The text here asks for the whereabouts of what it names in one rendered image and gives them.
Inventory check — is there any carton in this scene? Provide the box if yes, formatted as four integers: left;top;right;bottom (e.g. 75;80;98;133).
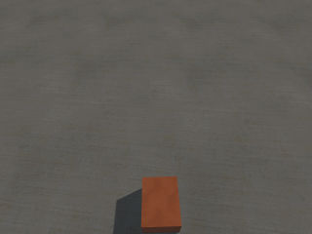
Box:
141;176;182;233

